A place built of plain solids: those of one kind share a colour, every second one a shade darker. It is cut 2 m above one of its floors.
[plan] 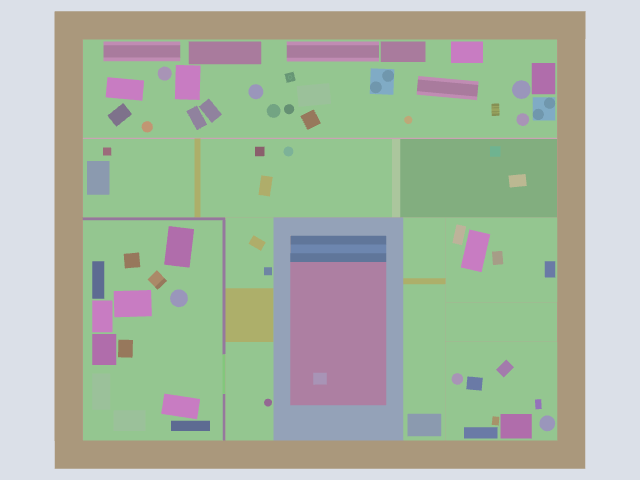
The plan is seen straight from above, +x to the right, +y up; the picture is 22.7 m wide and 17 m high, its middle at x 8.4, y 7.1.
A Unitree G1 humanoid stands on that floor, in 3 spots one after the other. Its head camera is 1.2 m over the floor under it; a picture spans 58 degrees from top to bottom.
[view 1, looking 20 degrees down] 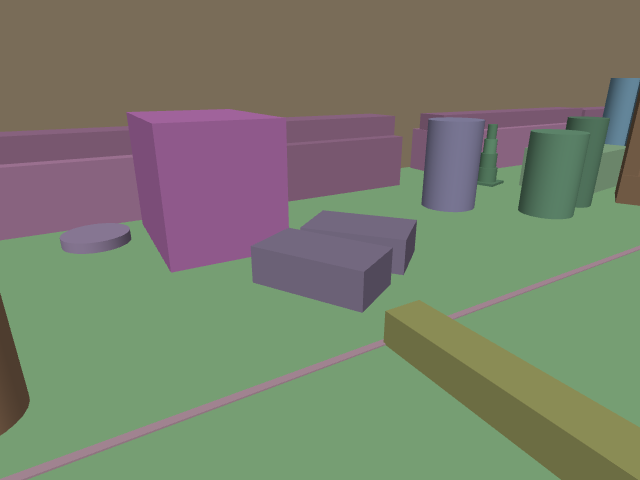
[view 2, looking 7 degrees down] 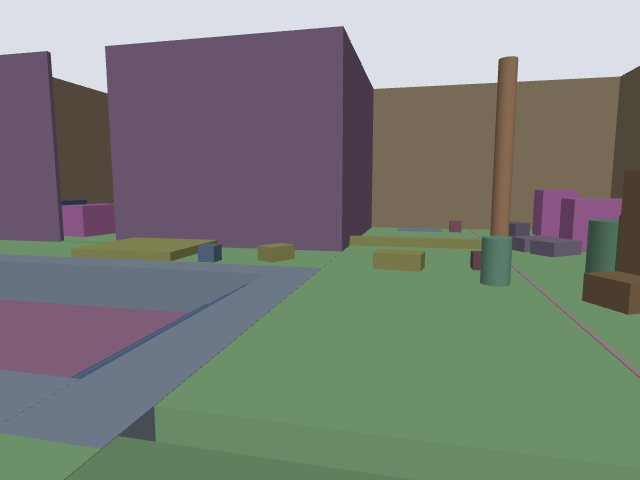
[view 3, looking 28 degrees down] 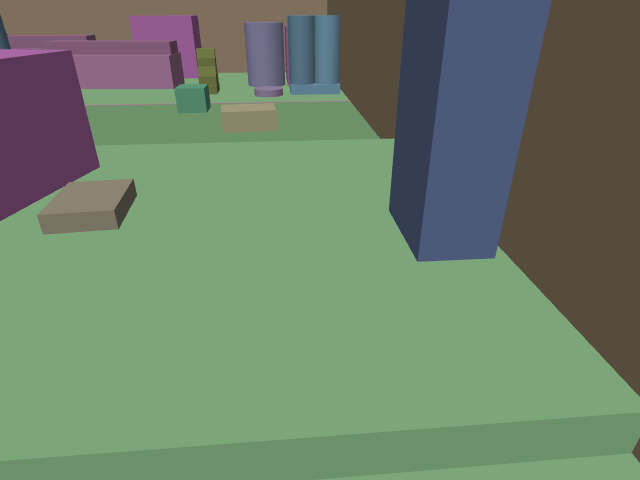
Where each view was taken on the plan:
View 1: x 2.75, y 9.30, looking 59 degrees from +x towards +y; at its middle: sack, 2.77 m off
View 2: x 12.94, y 9.30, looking -167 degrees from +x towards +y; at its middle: part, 8.16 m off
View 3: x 15.77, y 4.12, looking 85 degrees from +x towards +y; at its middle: floor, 2.17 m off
